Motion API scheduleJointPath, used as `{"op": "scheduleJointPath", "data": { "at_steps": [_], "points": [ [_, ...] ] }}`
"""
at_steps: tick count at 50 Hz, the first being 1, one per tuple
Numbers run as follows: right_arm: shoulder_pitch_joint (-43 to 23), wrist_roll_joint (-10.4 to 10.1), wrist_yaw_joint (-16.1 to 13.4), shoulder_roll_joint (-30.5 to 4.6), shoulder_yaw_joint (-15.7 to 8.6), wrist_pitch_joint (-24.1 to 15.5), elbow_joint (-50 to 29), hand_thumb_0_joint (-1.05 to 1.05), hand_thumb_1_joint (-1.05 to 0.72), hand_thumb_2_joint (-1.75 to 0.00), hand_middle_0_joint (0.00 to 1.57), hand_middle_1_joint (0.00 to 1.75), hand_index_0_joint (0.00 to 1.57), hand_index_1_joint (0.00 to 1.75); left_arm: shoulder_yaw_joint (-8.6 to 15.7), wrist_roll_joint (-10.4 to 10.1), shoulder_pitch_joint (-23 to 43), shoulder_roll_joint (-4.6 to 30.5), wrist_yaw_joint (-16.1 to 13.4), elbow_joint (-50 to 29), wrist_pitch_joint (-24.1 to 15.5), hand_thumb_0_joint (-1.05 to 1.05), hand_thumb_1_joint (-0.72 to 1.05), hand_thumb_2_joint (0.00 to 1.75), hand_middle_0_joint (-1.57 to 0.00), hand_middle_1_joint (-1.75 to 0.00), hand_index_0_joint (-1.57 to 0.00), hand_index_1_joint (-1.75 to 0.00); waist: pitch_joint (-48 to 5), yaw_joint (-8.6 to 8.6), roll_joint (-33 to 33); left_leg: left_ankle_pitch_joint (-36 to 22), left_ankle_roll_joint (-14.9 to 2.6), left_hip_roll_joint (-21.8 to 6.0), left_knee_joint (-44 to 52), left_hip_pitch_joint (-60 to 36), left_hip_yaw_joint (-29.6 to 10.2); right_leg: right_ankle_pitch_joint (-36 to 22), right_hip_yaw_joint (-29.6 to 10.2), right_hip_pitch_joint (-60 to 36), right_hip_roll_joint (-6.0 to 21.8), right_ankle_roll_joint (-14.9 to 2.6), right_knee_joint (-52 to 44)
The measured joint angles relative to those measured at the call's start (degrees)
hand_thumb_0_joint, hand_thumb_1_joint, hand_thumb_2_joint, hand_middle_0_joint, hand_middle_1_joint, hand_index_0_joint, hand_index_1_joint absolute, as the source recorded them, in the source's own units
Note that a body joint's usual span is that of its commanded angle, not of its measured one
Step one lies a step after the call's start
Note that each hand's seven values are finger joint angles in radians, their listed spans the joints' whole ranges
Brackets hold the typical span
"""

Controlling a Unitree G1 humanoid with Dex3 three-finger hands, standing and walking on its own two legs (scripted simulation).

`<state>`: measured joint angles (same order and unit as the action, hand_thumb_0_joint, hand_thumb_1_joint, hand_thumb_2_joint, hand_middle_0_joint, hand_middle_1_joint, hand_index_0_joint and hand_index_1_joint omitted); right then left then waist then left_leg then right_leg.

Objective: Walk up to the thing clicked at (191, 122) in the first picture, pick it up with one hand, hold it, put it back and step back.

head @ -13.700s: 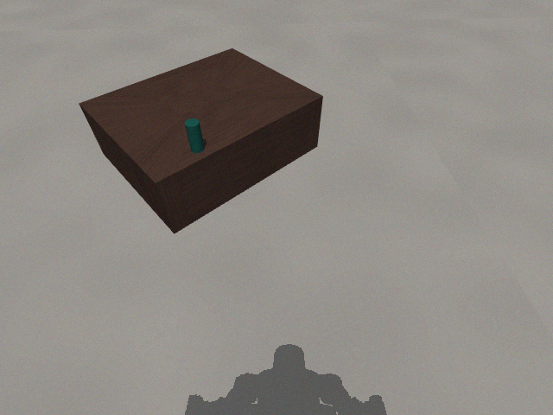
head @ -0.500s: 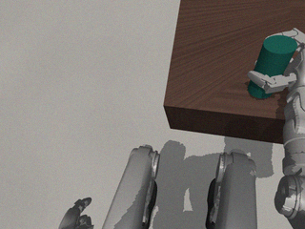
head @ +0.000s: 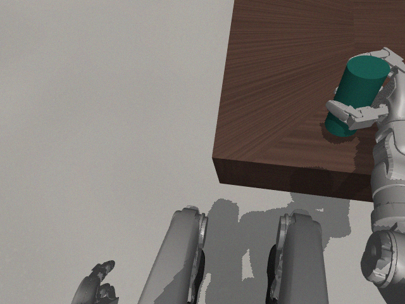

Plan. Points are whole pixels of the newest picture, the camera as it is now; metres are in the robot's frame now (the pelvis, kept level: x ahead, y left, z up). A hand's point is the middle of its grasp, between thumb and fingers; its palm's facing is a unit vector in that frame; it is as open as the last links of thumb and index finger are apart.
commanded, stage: settle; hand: right
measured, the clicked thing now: (352, 99) +0.49 -0.21 -0.01
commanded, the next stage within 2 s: lift in 0.34 s
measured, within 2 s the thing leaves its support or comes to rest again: neither
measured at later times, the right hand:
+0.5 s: hand (365, 92) +0.49 -0.22 +0.02, palm faces +0.06 +1.00 +0.00, open 9.6 cm
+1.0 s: hand (404, 99) +0.43 -0.22 +0.10, palm faces +0.06 +1.00 -0.01, open 9.6 cm
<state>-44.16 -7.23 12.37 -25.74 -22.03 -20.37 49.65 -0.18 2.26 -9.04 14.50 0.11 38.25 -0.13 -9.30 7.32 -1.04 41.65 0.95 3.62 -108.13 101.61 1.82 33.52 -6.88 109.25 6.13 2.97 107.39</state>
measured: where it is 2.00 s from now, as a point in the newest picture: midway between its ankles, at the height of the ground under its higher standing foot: (232, 291)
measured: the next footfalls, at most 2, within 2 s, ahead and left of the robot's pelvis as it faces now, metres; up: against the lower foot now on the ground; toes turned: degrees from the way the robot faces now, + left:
none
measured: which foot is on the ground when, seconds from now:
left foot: down 0.00-1.00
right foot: down 0.00-1.00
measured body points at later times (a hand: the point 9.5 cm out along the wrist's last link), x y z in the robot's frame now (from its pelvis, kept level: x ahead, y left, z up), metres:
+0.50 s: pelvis +0.00 -0.01 +0.02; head +0.20 -0.05 +0.43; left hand +0.12 +0.26 -0.10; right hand +0.48 -0.27 +0.03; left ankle +0.06 +0.13 -0.45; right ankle +0.09 -0.15 -0.45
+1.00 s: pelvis +0.01 -0.01 +0.09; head +0.17 -0.05 +0.51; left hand +0.15 +0.24 -0.03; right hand +0.42 -0.28 +0.10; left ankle +0.06 +0.13 -0.45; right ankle +0.09 -0.15 -0.45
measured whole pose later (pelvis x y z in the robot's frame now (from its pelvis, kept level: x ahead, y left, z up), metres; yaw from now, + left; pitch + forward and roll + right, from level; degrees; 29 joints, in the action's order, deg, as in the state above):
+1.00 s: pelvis +0.01 -0.01 +0.09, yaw -2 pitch +29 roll +5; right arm -27.4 -9.5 11.9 -19.2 -16.3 -19.0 35.8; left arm 0.5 0.1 -9.3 13.2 -1.2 37.6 -1.6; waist -9.9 4.9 -1.4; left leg 38.2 1.7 1.9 -90.9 81.5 1.2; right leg 31.0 -4.7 89.4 5.2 1.8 91.4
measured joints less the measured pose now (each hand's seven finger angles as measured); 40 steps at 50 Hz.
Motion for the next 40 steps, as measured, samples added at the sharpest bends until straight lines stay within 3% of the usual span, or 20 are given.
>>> {"op": "scheduleJointPath", "data": {
  "at_steps": [25, 40],
  "points": [
    [1.86, 0.16, 0.72, 1.81, 1.06, -1.98, 0.17, 0.04, 0.30, -0.99, 0.88, 1.19, 0.73, 1.09, -0.07, 0.07, -0.06, -0.86, 0.45, -0.29, -0.24, 0.00, 0.91, 0.89, -0.19, -0.29, -0.19, -0.29, -0.48, -0.33, 0.03, -0.71, 0.58, -0.70, 4.61, -4.86, -0.41, -0.50, 0.87, -4.58, -0.47, -0.73, -4.12],
    [8.74, -0.87, 0.10, 3.99, 2.91, -0.20, -7.16, 0.04, 0.31, -0.99, 0.88, 1.18, 0.73, 1.09, 0.24, -1.00, -0.33, -1.29, -0.28, -0.61, -0.29, 0.00, 0.92, 0.89, -0.20, -0.30, -0.21, -0.29, -0.43, -1.21, -0.26, -1.73, 0.67, -1.18, 9.44, -10.89, -0.57, -1.29, 1.48, -10.63, -0.73, -0.95, -8.73]
  ]
}}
